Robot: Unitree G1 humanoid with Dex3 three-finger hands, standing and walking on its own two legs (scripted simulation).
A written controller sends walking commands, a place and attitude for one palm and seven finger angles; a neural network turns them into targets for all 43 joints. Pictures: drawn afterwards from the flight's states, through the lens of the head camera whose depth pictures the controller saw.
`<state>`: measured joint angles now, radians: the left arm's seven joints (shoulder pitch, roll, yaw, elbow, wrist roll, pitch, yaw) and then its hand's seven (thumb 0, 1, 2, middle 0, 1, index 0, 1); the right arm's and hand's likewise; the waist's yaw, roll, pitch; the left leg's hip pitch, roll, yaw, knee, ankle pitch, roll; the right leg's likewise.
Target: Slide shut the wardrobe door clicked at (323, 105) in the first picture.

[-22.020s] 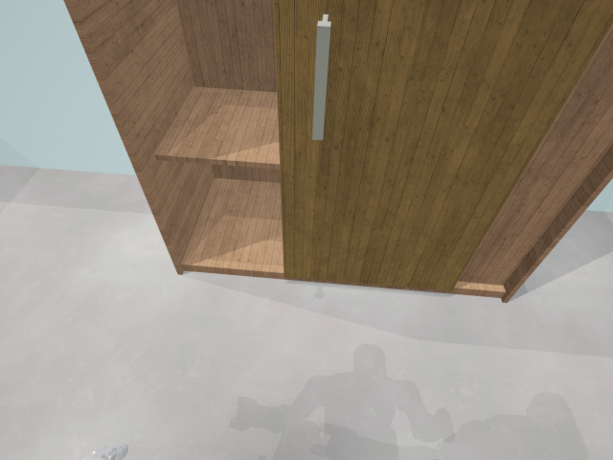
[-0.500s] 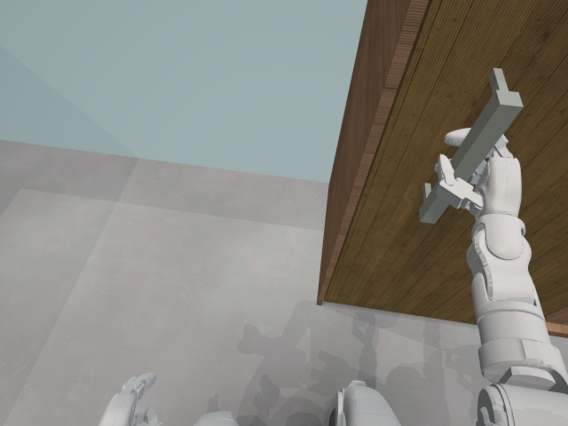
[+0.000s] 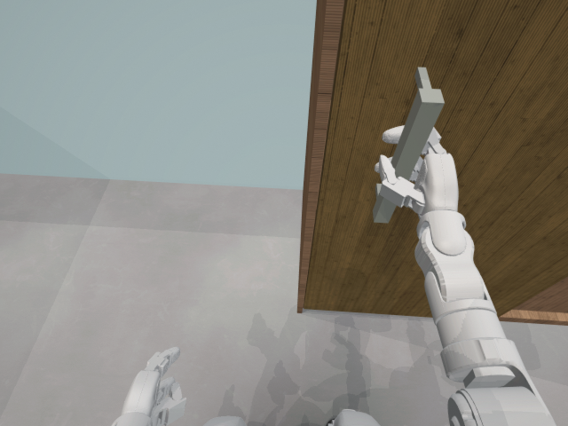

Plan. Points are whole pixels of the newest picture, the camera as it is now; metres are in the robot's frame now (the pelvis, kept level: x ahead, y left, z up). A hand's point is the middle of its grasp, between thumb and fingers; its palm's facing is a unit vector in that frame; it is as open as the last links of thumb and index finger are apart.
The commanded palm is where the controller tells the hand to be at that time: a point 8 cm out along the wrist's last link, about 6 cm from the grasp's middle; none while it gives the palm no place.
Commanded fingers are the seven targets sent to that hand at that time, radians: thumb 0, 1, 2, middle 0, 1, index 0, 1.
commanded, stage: stop walking and hold the door there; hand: right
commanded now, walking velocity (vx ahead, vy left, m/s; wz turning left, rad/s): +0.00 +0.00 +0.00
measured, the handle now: (398, 156) +0.46 -0.15 +0.10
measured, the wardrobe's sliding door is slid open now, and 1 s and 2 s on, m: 0.00 0.00 0.00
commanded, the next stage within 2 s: loosen the grip on the handle in 0.36 s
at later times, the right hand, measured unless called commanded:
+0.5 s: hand (391, 179) +0.41 -0.13 +0.10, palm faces +0.01 +0.99 -0.17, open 6.3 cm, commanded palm +0.38 -0.17 +0.11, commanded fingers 0.00 -0.54 -0.73 0.45 1.40 0.45 1.40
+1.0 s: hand (395, 179) +0.42 -0.14 +0.10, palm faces +0.05 +0.99 -0.11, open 13.9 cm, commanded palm +0.38 -0.18 +0.11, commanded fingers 0.00 0.55 -0.20 0.25 1.15 0.25 1.15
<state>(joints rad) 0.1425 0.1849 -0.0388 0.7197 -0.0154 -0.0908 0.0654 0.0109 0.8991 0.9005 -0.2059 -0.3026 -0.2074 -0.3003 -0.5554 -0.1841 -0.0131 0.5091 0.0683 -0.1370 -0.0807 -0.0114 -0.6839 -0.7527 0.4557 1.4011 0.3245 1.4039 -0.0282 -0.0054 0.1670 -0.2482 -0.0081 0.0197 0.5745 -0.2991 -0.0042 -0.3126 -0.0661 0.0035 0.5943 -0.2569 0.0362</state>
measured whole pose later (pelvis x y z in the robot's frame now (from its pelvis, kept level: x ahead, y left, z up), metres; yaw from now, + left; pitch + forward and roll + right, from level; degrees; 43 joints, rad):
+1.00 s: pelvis -0.02 -0.01 -0.01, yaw +2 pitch +4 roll +0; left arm 0.36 0.25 0.00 0.72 -0.02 -0.14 0.02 0.01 0.90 0.90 -0.20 -0.30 -0.20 -0.30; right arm -0.62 -0.24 -0.15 0.85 0.04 -0.23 -0.06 -0.01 0.49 -0.23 0.33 1.25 0.31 1.25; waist 0.08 0.00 -0.04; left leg -0.42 0.01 -0.02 0.64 -0.29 -0.02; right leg -0.46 -0.05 -0.03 0.63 -0.24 0.01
